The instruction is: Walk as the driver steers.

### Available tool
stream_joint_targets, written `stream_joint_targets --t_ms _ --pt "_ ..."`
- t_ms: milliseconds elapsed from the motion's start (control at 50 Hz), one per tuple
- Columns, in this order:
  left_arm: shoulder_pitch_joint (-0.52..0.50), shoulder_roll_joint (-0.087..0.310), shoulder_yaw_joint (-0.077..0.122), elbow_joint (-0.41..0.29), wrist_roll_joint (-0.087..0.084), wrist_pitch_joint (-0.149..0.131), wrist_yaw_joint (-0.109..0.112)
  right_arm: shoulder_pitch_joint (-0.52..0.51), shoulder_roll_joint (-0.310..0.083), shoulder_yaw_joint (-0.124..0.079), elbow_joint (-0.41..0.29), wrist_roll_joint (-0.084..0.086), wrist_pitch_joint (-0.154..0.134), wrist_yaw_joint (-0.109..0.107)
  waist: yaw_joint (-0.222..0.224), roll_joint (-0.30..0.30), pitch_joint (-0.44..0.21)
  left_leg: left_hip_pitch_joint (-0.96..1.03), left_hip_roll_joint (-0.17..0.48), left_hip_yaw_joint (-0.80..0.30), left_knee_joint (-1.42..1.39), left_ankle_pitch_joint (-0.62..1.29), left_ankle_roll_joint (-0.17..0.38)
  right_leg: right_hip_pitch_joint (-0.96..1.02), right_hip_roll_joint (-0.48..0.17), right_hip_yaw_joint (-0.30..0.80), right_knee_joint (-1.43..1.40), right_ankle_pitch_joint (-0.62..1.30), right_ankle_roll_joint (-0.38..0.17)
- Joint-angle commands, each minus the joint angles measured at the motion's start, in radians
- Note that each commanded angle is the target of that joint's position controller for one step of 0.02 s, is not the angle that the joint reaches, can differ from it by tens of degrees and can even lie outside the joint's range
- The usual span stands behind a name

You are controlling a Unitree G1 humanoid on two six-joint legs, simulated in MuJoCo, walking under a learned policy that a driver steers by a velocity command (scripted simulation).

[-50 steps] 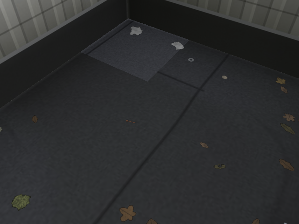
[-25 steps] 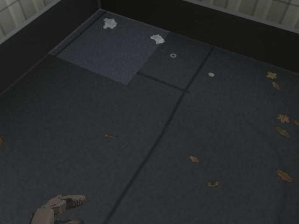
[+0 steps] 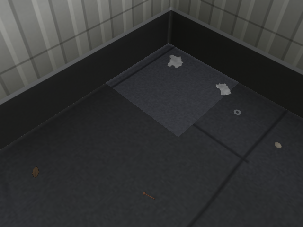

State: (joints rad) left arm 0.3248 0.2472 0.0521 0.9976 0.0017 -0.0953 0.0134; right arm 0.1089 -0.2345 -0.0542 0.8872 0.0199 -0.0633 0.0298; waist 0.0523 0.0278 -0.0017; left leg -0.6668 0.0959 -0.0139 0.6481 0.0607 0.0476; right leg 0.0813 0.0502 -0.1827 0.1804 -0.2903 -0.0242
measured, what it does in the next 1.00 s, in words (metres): walks ahead, turning left: left foot, then right foot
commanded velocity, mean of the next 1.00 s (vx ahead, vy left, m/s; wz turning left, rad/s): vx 0.44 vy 0.00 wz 0.49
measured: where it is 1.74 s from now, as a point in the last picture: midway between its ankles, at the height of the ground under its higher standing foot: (131, 197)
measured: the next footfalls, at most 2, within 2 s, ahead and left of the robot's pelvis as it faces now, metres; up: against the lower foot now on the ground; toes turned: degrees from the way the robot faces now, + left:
left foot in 0.10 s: +0.24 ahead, +0.13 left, +0.00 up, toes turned +6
right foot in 0.58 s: +0.56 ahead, -0.01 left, +0.00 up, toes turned +23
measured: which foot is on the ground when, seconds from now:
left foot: up 0.00-0.08, down 0.10-0.60, up 0.62-1.00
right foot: down 0.00-0.12, up 0.14-0.56, down 0.58-1.00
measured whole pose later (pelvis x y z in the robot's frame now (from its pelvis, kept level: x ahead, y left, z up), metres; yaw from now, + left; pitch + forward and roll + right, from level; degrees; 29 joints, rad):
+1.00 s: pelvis +0.53 +0.11 +0.00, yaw +30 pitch +2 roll -2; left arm 0.26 0.29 0.06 0.88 -0.02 -0.08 -0.01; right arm 0.09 -0.27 -0.05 0.63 0.00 -0.02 0.01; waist 0.08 0.04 0.05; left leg -0.51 0.05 -0.03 0.55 -0.06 0.02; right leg -0.08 0.00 -0.13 0.35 -0.30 0.00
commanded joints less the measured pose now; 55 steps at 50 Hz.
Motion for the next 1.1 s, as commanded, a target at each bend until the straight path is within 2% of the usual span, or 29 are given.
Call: stream_joint_targets --t_ms 20,60,80,100,120,140,160,180,200,220,300,400,480,540,560,580,600,620,640,680,760,820,900,980,1020,1040,1060,1080,1100 --pt "0.036 0.169 0.038 -0.029 -0.011 0.018 0.009 -0.154 -0.055 -0.003 -0.132 0.004 -0.017 0.026 0.011 -0.067 0.103 -0.085 -0.017 0.048 -0.043 -0.130 0.032 0.054 -0.341 0.056 0.039 0.501 -0.125" --pt "0.001 0.199 0.046 -0.053 -0.010 0.033 0.016 -0.069 -0.098 -0.024 -0.138 0.005 -0.014 0.035 -0.050 -0.115 0.022 0.089 -0.090 0.120 -0.039 -0.228 0.069 0.056 -0.336 0.016 0.212 0.887 -0.099" --pt "-0.018 0.203 0.046 -0.065 -0.009 0.043 0.020 0.068 -0.140 -0.049 -0.110 0.008 -0.013 0.035 -0.127 -0.114 -0.056 0.277 -0.141 0.144 -0.075 -0.208 0.098 0.014 -0.308 -0.016 0.399 0.999 -0.074" --pt "-0.018 0.194 0.039 -0.085 -0.005 0.043 0.024 0.243 -0.221 -0.089 -0.070 0.010 -0.009 0.021 -0.204 -0.071 -0.154 0.576 -0.121 0.048 -0.104 -0.176 0.147 -0.169 -0.267 -0.028 0.660 0.871 -0.032" --pt "0.048 0.081 0.004 -0.134 0.020 0.017 0.010 0.334 -0.339 -0.119 -0.060 0.008 -0.002 0.002 -0.160 0.162 -0.269 0.950 0.142 -0.447 -0.145 -0.268 0.306 -0.599 -0.115 -0.015 1.049 0.217 0.037" --pt "0.026 0.073 -0.009 -0.155 0.001 -0.033 -0.007 0.342 -0.315 -0.100 -0.079 0.000 -0.010 0.003 -0.150 0.176 -0.401 1.103 0.267 -0.859 -0.328 -0.316 0.406 -0.806 0.013 0.211 1.234 -0.290 0.038" --pt "-0.087 0.143 0.011 -0.185 -0.038 -0.063 -0.019 0.329 -0.239 -0.080 -0.077 -0.012 -0.014 0.001 -0.182 0.113 -0.307 1.067 0.225 -0.711 -0.342 -0.287 0.336 -0.916 -0.055 0.289 1.259 -0.224 0.008" --pt "-0.129 0.144 0.009 -0.197 -0.043 -0.076 -0.020 0.264 -0.195 -0.069 -0.088 -0.006 -0.018 -0.002 -0.156 0.055 -0.196 0.924 0.180 -0.545 -0.338 -0.212 0.291 -0.922 -0.104 0.273 1.190 -0.133 -0.010" --pt "-0.138 0.141 0.014 -0.190 -0.022 -0.076 -0.012 0.182 -0.166 -0.060 -0.111 -0.004 -0.018 -0.001 -0.107 -0.026 -0.124 0.754 0.137 -0.434 -0.352 -0.131 0.260 -0.859 -0.144 0.263 1.093 -0.071 -0.007" --pt "-0.131 0.153 0.026 -0.188 -0.007 -0.063 -0.005 0.127 -0.133 -0.049 -0.132 -0.010 -0.019 -0.002 -0.067 -0.027 -0.082 0.627 0.103 -0.363 -0.379 -0.053 0.244 -0.778 -0.170 0.261 1.021 -0.036 0.001" --pt "-0.140 0.111 0.027 -0.221 0.013 -0.019 0.000 0.130 -0.175 -0.058 -0.148 -0.007 -0.022 -0.022 -0.028 0.002 -0.036 0.449 0.052 -0.266 -0.438 0.074 0.253 -0.702 -0.166 0.234 0.833 0.061 0.061" --pt "-0.334 0.076 0.011 -0.286 0.005 -0.024 -0.008 0.204 -0.191 -0.063 -0.141 0.002 -0.008 -0.044 -0.101 0.055 0.001 0.401 -0.018 -0.209 -0.423 -0.062 0.181 -0.632 -0.086 0.214 0.432 0.368 0.079" --pt "-0.395 0.117 0.020 -0.323 -0.010 -0.038 -0.023 0.253 -0.184 -0.062 -0.126 0.009 0.000 -0.049 -0.119 0.073 0.002 0.482 0.027 -0.310 -0.354 -0.150 0.159 -0.587 -0.063 0.250 0.316 0.376 0.061" --pt "-0.335 0.153 0.034 -0.319 -0.014 -0.054 -0.033 0.233 -0.191 -0.066 -0.138 0.003 0.011 -0.059 -0.072 0.099 -0.008 0.560 0.060 -0.393 -0.252 -0.123 0.136 -0.523 -0.063 0.263 0.274 0.242 0.024" --pt "-0.256 0.170 0.045 -0.298 -0.009 -0.058 -0.030 0.222 -0.176 -0.060 -0.148 0.001 0.014 -0.059 -0.030 0.094 -0.043 0.550 0.024 -0.384 -0.179 -0.073 0.116 -0.410 -0.057 0.242 0.236 0.238 0.000" --pt "-0.135 0.207 0.058 -0.280 0.009 -0.064 -0.025 0.215 -0.128 -0.042 -0.164 -0.008 0.011 -0.053 0.025 0.055 -0.154 0.478 -0.032 -0.334 0.009 -0.086 0.085 -0.189 -0.143 0.305 0.267 0.232 -0.050" --pt "0.007 0.285 0.079 -0.267 0.025 -0.060 -0.017 0.303 -0.069 -0.024 -0.186 -0.002 0.004 -0.053 0.028 -0.140 -0.311 0.192 -0.159 -0.204 0.342 -0.326 0.016 0.187 -0.359 0.611 0.260 0.147 -0.166" --pt "0.054 0.279 0.082 -0.236 0.004 -0.044 -0.025 0.376 -0.086 -0.016 -0.200 0.016 -0.004 -0.052 0.001 -0.391 -0.368 -0.059 -0.168 -0.154 0.575 -0.672 -0.009 0.316 -0.494 0.978 0.155 -0.085 -0.254" --pt "0.005 0.186 0.058 -0.263 -0.008 -0.037 -0.024 0.324 -0.186 -0.037 -0.182 0.025 -0.001 -0.051 0.023 -0.236 -0.234 -0.139 -0.103 -0.178 0.672 -0.601 -0.016 0.213 -0.464 0.900 0.121 -0.215 -0.215" --pt "-0.095 0.132 0.036 -0.274 0.009 -0.023 -0.019 0.174 -0.202 -0.045 -0.217 0.001 0.010 -0.050 0.014 -0.096 -0.048 -0.104 -0.031 -0.119 0.640 -0.452 -0.025 -0.058 -0.377 0.615 0.085 -0.035 -0.159" --pt "-0.141 0.121 0.030 -0.245 0.014 -0.033 -0.024 0.177 -0.123 -0.040 -0.240 0.004 0.033 -0.045 -0.048 -0.128 0.020 0.017 0.008 -0.088 0.508 -0.392 -0.037 -0.252 -0.300 0.360 0.020 0.376 -0.168" --pt "-0.158 0.176 0.046 -0.227 0.013 -0.033 -0.022 0.160 -0.099 -0.027 -0.264 -0.018 0.036 -0.042 -0.071 -0.104 -0.011 0.055 -0.006 -0.059 0.321 -0.308 -0.062 -0.245 -0.289 0.225 0.046 0.745 -0.189" --pt "-0.142 0.184 0.041 -0.205 -0.009 -0.007 -0.017 0.052 -0.081 -0.010 -0.289 -0.014 0.029 -0.019 -0.028 -0.116 -0.052 0.187 -0.041 0.005 0.048 -0.103 -0.064 -0.216 -0.250 0.131 0.069 0.748 -0.165" --pt "-0.135 0.220 0.046 -0.179 -0.030 0.005 -0.019 0.022 -0.128 -0.021 -0.310 -0.026 0.035 -0.019 -0.043 -0.126 -0.057 0.273 -0.070 0.011 -0.137 -0.115 -0.022 -0.145 -0.280 0.161 0.184 0.681 -0.123" --pt "-0.111 0.184 0.030 -0.164 -0.027 0.003 -0.020 0.113 -0.194 -0.043 -0.279 -0.041 0.041 -0.037 -0.090 -0.093 -0.129 0.504 -0.073 -0.001 -0.258 0.090 0.031 -0.178 -0.208 0.139 0.346 0.656 -0.057" --pt "-0.137 0.136 0.005 -0.193 0.012 -0.005 -0.021 0.200 -0.263 -0.052 -0.280 -0.064 0.047 -0.053 -0.122 0.018 -0.238 0.742 0.104 -0.174 -0.168 0.562 0.095 -0.333 -0.147 0.097 0.548 0.370 -0.003" --pt "-0.012 0.053 -0.032 -0.188 0.027 0.001 -0.033 0.176 -0.263 -0.037 -0.278 -0.085 0.056 -0.059 -0.048 0.236 -0.346 0.928 0.320 -0.433 -0.149 0.797 0.309 -0.559 -0.069 0.151 0.802 -0.340 0.065" --pt "-0.021 0.129 -0.017 -0.151 0.004 0.022 -0.041 0.184 -0.167 -0.016 -0.268 -0.059 0.058 -0.045 -0.084 0.144 -0.388 0.870 0.302 -0.443 -0.187 0.619 0.320 -0.564 -0.101 0.254 0.872 -0.442 0.082" --pt "-0.091 0.168 -0.008 -0.172 -0.012 0.037 -0.044 0.137 -0.159 -0.012 -0.267 -0.038 0.054 -0.037 -0.081 0.113 -0.271 0.800 0.241 -0.358 -0.213 0.484 0.273 -0.622 -0.117 0.243 0.888 -0.432 0.090"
